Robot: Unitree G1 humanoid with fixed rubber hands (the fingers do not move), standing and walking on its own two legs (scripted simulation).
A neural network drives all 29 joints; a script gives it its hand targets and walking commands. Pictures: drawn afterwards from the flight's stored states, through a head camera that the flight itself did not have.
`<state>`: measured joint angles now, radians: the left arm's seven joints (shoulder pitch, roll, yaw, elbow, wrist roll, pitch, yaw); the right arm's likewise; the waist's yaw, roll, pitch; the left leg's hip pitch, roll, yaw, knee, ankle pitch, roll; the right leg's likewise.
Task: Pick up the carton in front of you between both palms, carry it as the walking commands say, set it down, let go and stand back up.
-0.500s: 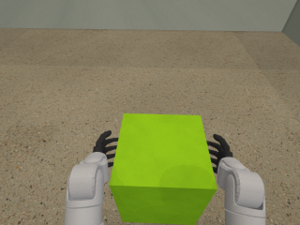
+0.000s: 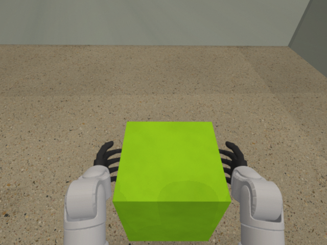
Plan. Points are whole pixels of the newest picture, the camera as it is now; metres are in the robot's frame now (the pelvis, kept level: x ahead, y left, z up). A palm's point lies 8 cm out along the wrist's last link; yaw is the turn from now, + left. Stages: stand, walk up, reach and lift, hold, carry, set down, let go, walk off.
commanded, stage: carry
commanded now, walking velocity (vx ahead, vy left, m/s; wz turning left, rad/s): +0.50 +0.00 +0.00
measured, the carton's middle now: (169, 183) +0.29 +0.00 +0.01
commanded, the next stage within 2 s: none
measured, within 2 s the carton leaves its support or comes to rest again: neither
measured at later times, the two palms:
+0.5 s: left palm (130, 91) +0.59 +0.13 +0.08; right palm (215, 92) +0.61 -0.16 +0.07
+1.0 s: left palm (130, 46) +0.94 +0.18 +0.09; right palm (195, 46) +0.94 -0.12 +0.09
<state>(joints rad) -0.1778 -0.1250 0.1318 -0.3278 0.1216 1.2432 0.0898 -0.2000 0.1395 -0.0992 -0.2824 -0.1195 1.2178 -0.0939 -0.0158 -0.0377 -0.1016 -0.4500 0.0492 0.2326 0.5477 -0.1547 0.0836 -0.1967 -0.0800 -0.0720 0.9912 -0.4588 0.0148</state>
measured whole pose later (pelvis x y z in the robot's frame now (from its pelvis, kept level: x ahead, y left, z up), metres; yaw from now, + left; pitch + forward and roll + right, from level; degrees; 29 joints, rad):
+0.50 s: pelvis +0.34 -0.03 +0.00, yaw +4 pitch +3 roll -1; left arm -0.18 -0.14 0.09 -0.25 0.13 1.20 0.09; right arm -0.15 0.13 -0.13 -0.29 -0.13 1.21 -0.08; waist 0.02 0.04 -0.08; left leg -0.17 0.07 0.08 0.97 -0.46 -0.02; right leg -0.45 -0.03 -0.25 0.54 -0.15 -0.09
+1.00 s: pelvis +0.67 +0.02 +0.00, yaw +0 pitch +3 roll +1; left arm -0.16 -0.13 0.13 -0.36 0.12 1.23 0.09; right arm -0.19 0.14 -0.09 -0.32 -0.11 1.21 -0.09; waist -0.02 -0.04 -0.08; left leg -0.44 0.04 0.24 0.54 -0.16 0.09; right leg -0.16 -0.08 -0.09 0.96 -0.45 0.01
